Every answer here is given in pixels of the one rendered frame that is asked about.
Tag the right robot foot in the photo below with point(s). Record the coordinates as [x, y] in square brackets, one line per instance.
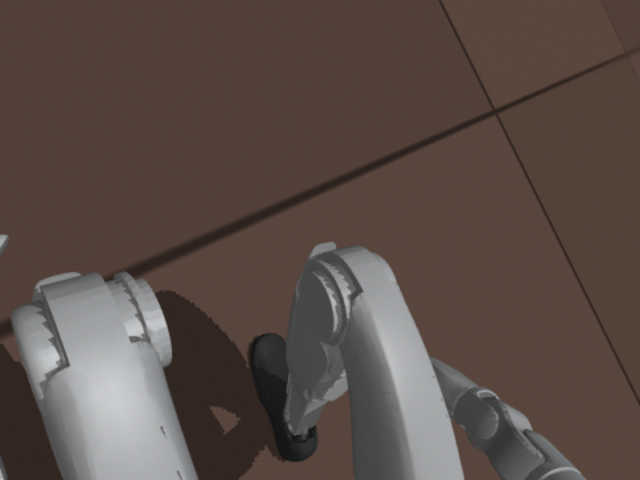
[270, 373]

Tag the right robot hand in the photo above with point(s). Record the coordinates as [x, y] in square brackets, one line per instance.
[453, 384]

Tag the right robot arm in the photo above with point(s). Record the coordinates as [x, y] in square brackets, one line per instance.
[505, 435]

